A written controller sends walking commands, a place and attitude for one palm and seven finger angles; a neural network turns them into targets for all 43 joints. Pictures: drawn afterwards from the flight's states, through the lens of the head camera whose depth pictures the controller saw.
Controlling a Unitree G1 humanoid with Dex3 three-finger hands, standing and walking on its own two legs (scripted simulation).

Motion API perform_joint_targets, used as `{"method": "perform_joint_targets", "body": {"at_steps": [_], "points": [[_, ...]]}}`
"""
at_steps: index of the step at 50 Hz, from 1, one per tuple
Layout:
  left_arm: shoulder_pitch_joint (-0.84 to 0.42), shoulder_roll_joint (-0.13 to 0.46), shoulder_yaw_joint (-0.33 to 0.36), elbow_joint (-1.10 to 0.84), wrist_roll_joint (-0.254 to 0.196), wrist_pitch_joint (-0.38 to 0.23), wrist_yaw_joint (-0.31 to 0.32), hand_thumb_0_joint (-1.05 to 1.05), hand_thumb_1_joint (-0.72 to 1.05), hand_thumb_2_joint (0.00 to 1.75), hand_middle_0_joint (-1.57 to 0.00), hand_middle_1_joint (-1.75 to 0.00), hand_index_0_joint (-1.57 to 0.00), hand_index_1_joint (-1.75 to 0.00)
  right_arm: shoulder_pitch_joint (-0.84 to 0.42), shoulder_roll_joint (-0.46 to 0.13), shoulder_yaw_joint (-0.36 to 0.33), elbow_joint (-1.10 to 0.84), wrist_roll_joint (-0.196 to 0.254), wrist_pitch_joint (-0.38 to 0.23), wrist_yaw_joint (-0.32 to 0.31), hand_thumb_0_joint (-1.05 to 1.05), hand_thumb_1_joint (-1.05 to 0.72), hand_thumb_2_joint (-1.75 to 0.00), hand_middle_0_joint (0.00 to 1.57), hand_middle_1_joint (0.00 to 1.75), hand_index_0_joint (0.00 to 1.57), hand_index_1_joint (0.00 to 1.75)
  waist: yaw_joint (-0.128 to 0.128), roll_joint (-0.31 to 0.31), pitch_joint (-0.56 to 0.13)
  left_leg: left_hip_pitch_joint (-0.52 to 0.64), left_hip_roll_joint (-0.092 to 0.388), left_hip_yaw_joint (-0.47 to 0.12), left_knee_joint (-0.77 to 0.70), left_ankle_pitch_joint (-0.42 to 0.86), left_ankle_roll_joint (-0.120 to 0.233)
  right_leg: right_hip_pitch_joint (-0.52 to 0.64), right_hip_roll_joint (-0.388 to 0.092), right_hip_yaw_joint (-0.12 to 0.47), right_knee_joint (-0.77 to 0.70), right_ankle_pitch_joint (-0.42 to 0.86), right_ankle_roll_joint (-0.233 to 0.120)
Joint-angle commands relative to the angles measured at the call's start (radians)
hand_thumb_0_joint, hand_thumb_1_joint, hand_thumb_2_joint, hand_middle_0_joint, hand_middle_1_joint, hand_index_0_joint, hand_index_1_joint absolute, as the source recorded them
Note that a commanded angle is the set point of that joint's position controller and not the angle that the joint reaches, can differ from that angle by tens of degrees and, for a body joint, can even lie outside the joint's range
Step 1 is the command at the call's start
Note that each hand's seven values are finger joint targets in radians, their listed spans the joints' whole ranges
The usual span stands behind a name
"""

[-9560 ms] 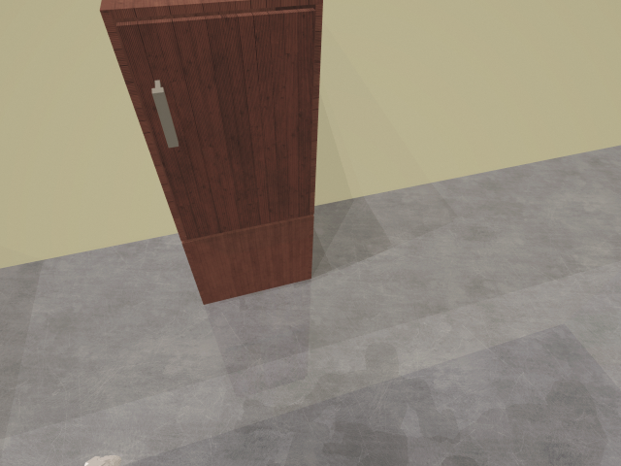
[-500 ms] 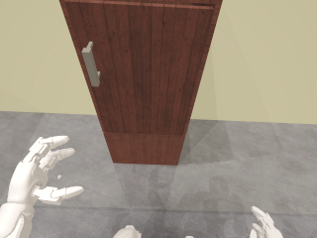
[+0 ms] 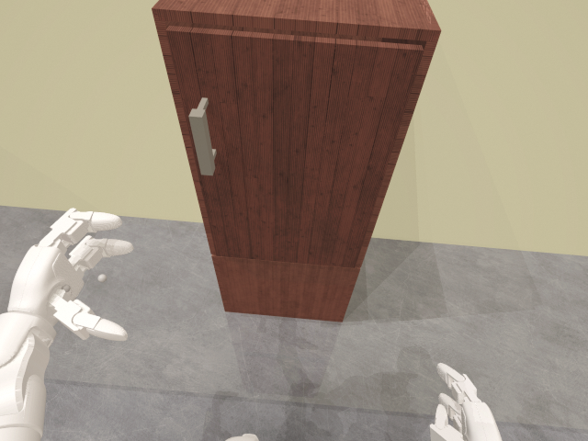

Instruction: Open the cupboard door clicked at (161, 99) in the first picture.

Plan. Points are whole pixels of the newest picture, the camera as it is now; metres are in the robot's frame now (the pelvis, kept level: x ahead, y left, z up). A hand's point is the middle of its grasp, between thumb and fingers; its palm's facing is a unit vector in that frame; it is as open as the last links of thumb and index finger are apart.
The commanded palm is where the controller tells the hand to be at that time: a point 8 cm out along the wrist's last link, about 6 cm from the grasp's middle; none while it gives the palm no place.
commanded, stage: raise the hand with hooked fingers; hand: left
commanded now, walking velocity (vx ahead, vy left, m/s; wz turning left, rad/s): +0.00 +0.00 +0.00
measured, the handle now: (205, 137) +0.58 +0.22 +0.08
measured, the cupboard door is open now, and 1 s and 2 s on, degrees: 0 0 0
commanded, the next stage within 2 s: move the hooked fingers beside the handle in 0.58 s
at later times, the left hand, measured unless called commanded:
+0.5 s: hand (118, 268) +0.29 +0.25 +0.09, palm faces +0.03 -1.00 -0.03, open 13.9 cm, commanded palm +0.26 +0.30 +0.10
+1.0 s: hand (130, 237) +0.34 +0.25 +0.10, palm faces +0.00 -1.00 -0.01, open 14.0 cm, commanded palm +0.32 +0.30 +0.09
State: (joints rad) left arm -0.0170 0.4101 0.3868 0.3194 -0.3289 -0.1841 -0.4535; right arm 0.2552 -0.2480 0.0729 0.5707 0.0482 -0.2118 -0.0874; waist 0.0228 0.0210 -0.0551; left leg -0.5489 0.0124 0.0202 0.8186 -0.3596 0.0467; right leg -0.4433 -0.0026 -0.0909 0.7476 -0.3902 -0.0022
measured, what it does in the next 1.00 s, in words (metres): stands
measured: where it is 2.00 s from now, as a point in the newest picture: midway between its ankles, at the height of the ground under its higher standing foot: outside the picture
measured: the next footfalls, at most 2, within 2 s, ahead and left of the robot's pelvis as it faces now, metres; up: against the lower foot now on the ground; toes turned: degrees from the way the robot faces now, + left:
none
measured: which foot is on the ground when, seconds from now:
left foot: down 0.00-1.00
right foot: down 0.00-1.00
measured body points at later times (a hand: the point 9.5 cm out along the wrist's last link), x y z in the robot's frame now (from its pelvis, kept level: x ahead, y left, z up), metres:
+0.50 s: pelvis +0.00 -0.02 +0.00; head +0.02 -0.01 +0.45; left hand +0.28 +0.30 +0.10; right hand +0.14 -0.27 -0.07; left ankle +0.04 +0.08 -0.71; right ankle +0.00 -0.12 -0.71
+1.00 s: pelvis +0.00 -0.03 +0.00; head +0.03 -0.02 +0.45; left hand +0.33 +0.31 +0.10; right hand +0.13 -0.28 -0.08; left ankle +0.04 +0.08 -0.71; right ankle +0.00 -0.12 -0.71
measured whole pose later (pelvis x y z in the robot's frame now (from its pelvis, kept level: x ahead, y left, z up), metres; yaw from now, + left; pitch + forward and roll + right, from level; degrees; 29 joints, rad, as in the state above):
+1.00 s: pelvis +0.00 -0.03 +0.00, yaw -1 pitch +7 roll -2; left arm -0.30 0.49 0.44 0.66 -0.32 -0.23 -0.54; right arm 0.29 -0.29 0.05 0.60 0.06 -0.18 -0.10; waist -0.01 0.01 -0.05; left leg -0.58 0.04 0.02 0.81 -0.34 0.01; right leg -0.50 0.02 -0.09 0.77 -0.39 -0.04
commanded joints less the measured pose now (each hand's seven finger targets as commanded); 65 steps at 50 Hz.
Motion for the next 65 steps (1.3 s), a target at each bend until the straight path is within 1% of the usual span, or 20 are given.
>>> {"method": "perform_joint_targets", "body": {"at_steps": [1, 4, 8, 10, 12, 15, 26, 32, 34, 38, 42, 45, 49, 50, 53, 56, 59, 61, 63, 65], "points": [[-0.274, 0.269, 0.11, -0.189, -0.036, -0.059, -0.018, 0.0, -0.5, 0.3, -0.3, -1.2, -0.3, -1.2, -0.036, -0.171, -0.074, -0.128, 0.003, -0.048, -0.018, 0.0, -0.9, -0.9, 0.2, 0.3, 0.2, 0.3, -0.022, 0.1, -0.221, 0.252, 0.004, -0.093, -0.183, 0.196, -0.033, -0.025, 0.04, 0.015, -0.109, 0.166, -0.033], [-0.306, 0.294, 0.127, -0.143, -0.036, -0.048, -0.028, 0.0, -0.5, 0.3, -0.3, -1.2, -0.3, -1.2, -0.025, -0.174, -0.073, -0.123, 0.003, -0.043, -0.02, 0.0, -0.9, -0.9, 0.2, 0.3, 0.2, 0.3, -0.021, 0.099, -0.212, 0.252, 0.002, -0.087, -0.189, 0.208, -0.032, -0.012, 0.041, 0.018, -0.121, 0.182, -0.035], [-0.248, 0.254, 0.097, -0.084, -0.043, -0.034, -0.051, 0.0, -0.5, 0.3, -0.3, -1.2, -0.3, -1.2, -0.018, -0.179, -0.079, -0.132, 0.007, -0.042, -0.013, 0.0, -0.9, -0.9, 0.2, 0.3, 0.2, 0.3, -0.016, 0.062, -0.192, 0.236, -0.002, -0.077, -0.189, 0.214, -0.026, -0.006, 0.04, 0.021, -0.128, 0.198, -0.034], [-0.252, 0.265, 0.106, -0.106, -0.041, -0.041, -0.047, 0.0, -0.5, 0.3, -0.3, -1.2, -0.3, -1.2, -0.02, -0.178, -0.083, -0.135, 0.007, -0.041, -0.008, 0.0, -0.9, -0.9, 0.2, 0.3, 0.2, 0.3, -0.013, 0.081, -0.197, 0.233, -0.004, -0.071, -0.191, 0.197, -0.026, -0.006, 0.036, 0.026, -0.132, 0.184, -0.032], [-0.258, 0.288, 0.128, -0.109, -0.047, -0.047, -0.041, 0.0, -0.5, 0.3, -0.3, -1.2, -0.3, -1.2, -0.018, -0.183, -0.084, -0.14, 0.003, -0.038, -0.007, 0.0, -0.9, -0.9, 0.2, 0.3, 0.2, 0.3, -0.009, 0.042, -0.187, 0.212, -0.006, -0.068, -0.187, 0.193, -0.022, 0.009, 0.04, 0.031, -0.134, 0.184, -0.034], [-0.271, 0.288, 0.135, -0.136, -0.044, -0.068, -0.026, 0.0, -0.5, 0.3, -0.3, -1.2, -0.3, -1.2, -0.018, -0.176, -0.086, -0.139, 0.003, -0.037, -0.007, 0.0, -0.9, -0.9, 0.2, 0.3, 0.2, 0.3, -0.012, 0.089, -0.21, 0.225, -0.009, -0.056, -0.182, 0.187, -0.021, 0.005, 0.035, 0.041, -0.135, 0.179, -0.03], [-0.29, 0.279, 0.119, -0.119, -0.041, -0.083, -0.03, 0.0, -0.5, 0.3, -0.3, -1.2, -0.3, -1.2, -0.028, -0.169, -0.08, -0.129, 0.007, -0.041, -0.017, 0.0, -0.9, -0.9, 0.2, 0.3, 0.2, 0.3, -0.022, 0.084, -0.189, 0.198, -0.012, -0.042, -0.167, 0.158, -0.013, 0.01, 0.027, 0.07, -0.152, 0.164, -0.022], [-0.288, 0.286, 0.132, -0.092, -0.056, -0.077, -0.036, 0.0, -0.5, 0.3, -0.3, -1.2, -0.3, -1.2, -0.026, -0.17, -0.078, -0.13, 0.005, -0.042, -0.017, 0.0, -0.9, -0.9, 0.2, 0.3, 0.2, 0.3, -0.02, 0.016, -0.191, 0.17, -0.014, -0.035, -0.148, 0.169, -0.011, 0.031, 0.025, 0.092, -0.152, 0.184, -0.014], [-0.289, 0.274, 0.123, -0.077, -0.053, -0.074, -0.041, 0.0, -0.5, 0.3, -0.3, -1.2, -0.3, -1.2, -0.03, -0.168, -0.078, -0.13, 0.008, -0.04, -0.016, 0.0, -0.9, -0.9, 0.2, 0.3, 0.2, 0.3, -0.022, 0.03, -0.187, 0.158, -0.015, -0.03, -0.143, 0.161, -0.012, 0.023, 0.019, 0.099, -0.154, 0.177, -0.012], [-0.455, 0.364, 0.164, 0.006, -0.035, -0.08, -0.046, 0.0, -0.5, 0.3, -0.3, -1.2, -0.3, -1.2, -0.018, -0.178, -0.076, -0.104, 0.007, -0.025, -0.024, 0.0, -0.9, -0.9, 0.2, 0.3, 0.2, 0.3, -0.048, 0.02, -0.171, 0.113, -0.013, -0.029, -0.119, 0.14, -0.012, 0.01, 0.011, 0.133, -0.156, 0.146, -0.006], [-0.581, 0.368, 0.129, 0.062, -0.024, -0.108, -0.071, 0.0, -0.5, 0.3, -0.3, -1.2, -0.3, -1.2, -0.004, -0.178, -0.076, -0.091, 0.01, -0.02, -0.031, 0.0, -0.9, -0.9, 0.2, 0.3, 0.2, 0.3, -0.061, 0.073, -0.213, 0.134, -0.012, -0.031, -0.105, 0.146, -0.011, -0.004, 0.015, 0.133, -0.139, 0.15, -0.013], [-0.601, 0.343, 0.098, 0.093, -0.016, -0.118, -0.082, 0.0, -0.5, 0.3, -0.3, -1.2, -0.3, -1.2, 0.013, -0.179, -0.078, -0.085, 0.01, -0.021, -0.029, 0.0, -0.9, -0.9, 0.2, 0.3, 0.2, 0.3, -0.055, 0.107, -0.268, 0.181, -0.013, -0.038, -0.11, 0.182, -0.01, -0.014, 0.022, 0.1, -0.116, 0.203, -0.02], [-0.555, 0.372, 0.131, 0.207, -0.015, -0.089, -0.084, 0.0, -0.5, 0.3, -0.3, -1.2, -0.3, -1.2, 0.032, -0.191, -0.082, -0.096, 0.009, 0.001, -0.018, 0.0, -0.9, -0.9, 0.2, 0.3, 0.2, 0.3, -0.042, 0.022, -0.248, 0.118, -0.013, -0.034, -0.109, 0.188, -0.01, -0.006, 0.025, 0.096, -0.104, 0.231, -0.015], [-0.567, 0.392, 0.144, 0.23, -0.01, -0.083, -0.082, 0.0, -0.5, 0.3, -0.3, -1.2, -0.3, -1.2, 0.033, -0.194, -0.083, -0.095, 0.011, 0.008, -0.016, 0.0, -0.9, -0.9, 0.2, 0.3, 0.2, 0.3, -0.041, 0.043, -0.226, 0.103, -0.012, -0.032, -0.111, 0.17, -0.012, -0.022, 0.023, 0.096, -0.105, 0.208, -0.016], [-0.611, 0.458, 0.191, 0.232, 0.004, -0.096, -0.069, 0.0, -0.5, 0.3, -0.3, -1.2, -0.3, -1.2, 0.052, -0.198, -0.084, -0.107, 0.005, 0.024, -0.01, 0.0, -0.9, -0.9, 0.2, 0.3, 0.2, 0.3, -0.029, 0.058, -0.267, 0.099, -0.012, -0.034, -0.11, 0.192, -0.013, -0.002, 0.029, 0.09, -0.087, 0.223, -0.021], [-0.683, 0.415, 0.144, 0.216, 0.015, -0.129, -0.061, 0.0, -0.5, 0.3, -0.3, -1.2, -0.3, -1.2, 0.069, -0.194, -0.088, -0.103, 0.005, 0.033, -0.007, 0.0, -0.9, -0.9, 0.2, 0.3, 0.2, 0.3, -0.051, 0.1, -0.288, 0.143, -0.008, -0.038, -0.107, 0.199, -0.012, -0.043, 0.037, 0.078, -0.078, 0.222, -0.023], [-0.744, 0.398, 0.121, 0.254, 0.018, -0.142, -0.059, 0.0, -0.5, 0.3, -0.3, -1.2, -0.3, -1.2, 0.092, -0.2, -0.092, -0.09, 0.004, 0.044, -0.009, 0.0, -0.9, -0.9, 0.2, 0.3, 0.2, 0.3, -0.075, 0.075, -0.3, 0.153, -0.003, -0.044, -0.103, 0.186, -0.01, -0.077, 0.044, 0.071, -0.074, 0.205, -0.021], [-0.744, 0.44, 0.153, 0.332, 0.029, -0.137, -0.059, 0.0, -0.5, 0.3, -0.3, -1.2, -0.3, -1.2, 0.109, -0.209, -0.093, -0.074, 0.003, 0.054, -0.01, 0.0, -0.9, -0.9, 0.2, 0.3, 0.2, 0.3, -0.071, 0.059, -0.281, 0.128, -0.001, -0.047, -0.104, 0.175, -0.011, -0.083, 0.043, 0.07, -0.075, 0.194, -0.021], [-0.818, 0.44, 0.128, 0.312, 0.043, -0.145, -0.06, 0.0, -0.5, 0.3, -0.3, -1.2, -0.3, -1.2, 0.112, -0.209, -0.091, -0.075, 0.001, 0.062, -0.009, 0.0, -0.9, -0.9, 0.2, 0.3, 0.2, 0.3, -0.075, 0.111, -0.311, 0.16, -0.001, -0.057, -0.104, 0.2, -0.012, -0.1, 0.043, 0.063, -0.063, 0.203, -0.027], [-0.82, 0.439, 0.129, 0.33, 0.05, -0.148, -0.054, 0.0, -0.5, 0.3, -0.3, -1.2, -0.3, -1.2, 0.126, -0.21, -0.095, -0.07, -0.002, 0.068, -0.007, 0.0, -0.9, -0.9, 0.2, 0.3, 0.2, 0.3, -0.078, 0.113, -0.333, 0.187, 0.004, -0.062, -0.101, 0.214, -0.015, -0.118, 0.046, 0.058, -0.061, 0.205, -0.027]]}}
